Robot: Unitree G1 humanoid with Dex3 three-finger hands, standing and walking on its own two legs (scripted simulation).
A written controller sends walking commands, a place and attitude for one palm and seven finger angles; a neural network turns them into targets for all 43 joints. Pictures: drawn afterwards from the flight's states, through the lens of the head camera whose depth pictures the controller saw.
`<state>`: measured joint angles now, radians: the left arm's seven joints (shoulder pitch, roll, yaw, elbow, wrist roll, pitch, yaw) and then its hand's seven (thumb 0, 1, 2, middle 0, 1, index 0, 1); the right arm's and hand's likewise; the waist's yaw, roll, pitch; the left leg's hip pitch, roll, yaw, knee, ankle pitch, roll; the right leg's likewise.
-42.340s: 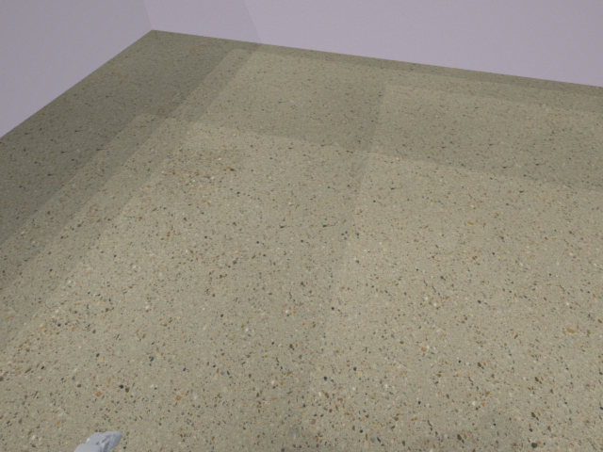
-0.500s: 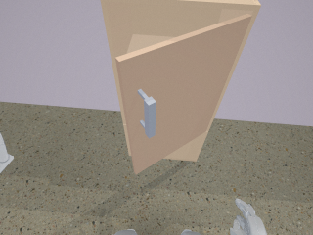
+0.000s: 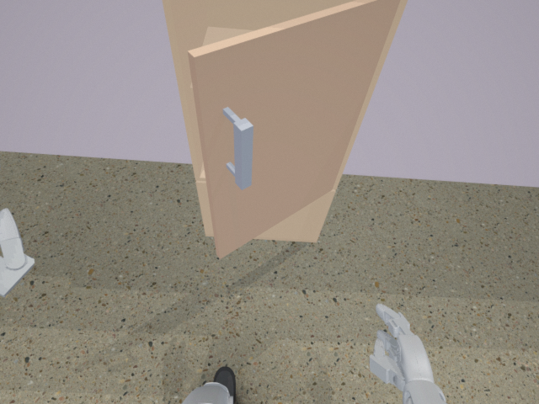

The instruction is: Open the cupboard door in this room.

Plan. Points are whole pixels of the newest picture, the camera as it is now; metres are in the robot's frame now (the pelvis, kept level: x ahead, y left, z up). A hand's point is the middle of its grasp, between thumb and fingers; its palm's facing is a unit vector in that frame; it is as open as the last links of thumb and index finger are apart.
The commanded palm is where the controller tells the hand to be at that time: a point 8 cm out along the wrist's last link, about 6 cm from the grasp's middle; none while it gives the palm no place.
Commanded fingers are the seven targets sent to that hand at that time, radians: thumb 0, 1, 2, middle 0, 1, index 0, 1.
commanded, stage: stop stepping back and stand still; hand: left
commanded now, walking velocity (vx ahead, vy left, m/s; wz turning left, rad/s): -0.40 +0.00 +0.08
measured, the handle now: (236, 150) +0.50 +0.12 +0.06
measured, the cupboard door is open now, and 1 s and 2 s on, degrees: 39 39 39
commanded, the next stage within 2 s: let the arm hang, fingers relaxed in 0.86 s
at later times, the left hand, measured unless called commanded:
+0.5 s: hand out of the picture +0.12 +0.27 +0.17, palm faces +0.46 -0.79 -0.41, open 7.4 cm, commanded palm +0.07 +0.31 +0.19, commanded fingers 0.00 0.90 0.90 -0.20 -0.30 -0.20 -0.30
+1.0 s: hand out of the picture +0.12 +0.29 +0.12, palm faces +0.37 -0.81 -0.46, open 7.4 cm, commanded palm none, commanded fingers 0.00 0.90 0.90 -0.20 -0.30 -0.20 -0.30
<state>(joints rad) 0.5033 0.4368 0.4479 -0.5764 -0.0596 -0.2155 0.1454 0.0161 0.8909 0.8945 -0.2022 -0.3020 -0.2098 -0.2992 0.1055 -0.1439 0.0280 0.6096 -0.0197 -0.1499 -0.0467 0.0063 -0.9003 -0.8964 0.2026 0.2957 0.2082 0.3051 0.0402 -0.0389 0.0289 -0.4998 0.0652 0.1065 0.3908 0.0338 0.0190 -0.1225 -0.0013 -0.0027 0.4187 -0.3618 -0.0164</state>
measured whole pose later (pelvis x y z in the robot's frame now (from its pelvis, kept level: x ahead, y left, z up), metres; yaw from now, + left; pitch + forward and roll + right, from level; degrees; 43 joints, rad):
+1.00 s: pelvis -0.09 +0.02 +0.01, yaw +1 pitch +0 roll -1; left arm 0.45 0.38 0.34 -0.25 -0.01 -0.21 0.10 0.01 0.89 0.89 -0.20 -0.30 -0.21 -0.30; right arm 0.20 -0.23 0.00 0.71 0.00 -0.18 -0.05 0.01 -0.90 -0.90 0.20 0.30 0.21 0.30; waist 0.01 0.02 0.00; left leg -0.32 -0.01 0.01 0.49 -0.18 0.03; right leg -0.22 -0.01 -0.02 0.47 -0.25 0.01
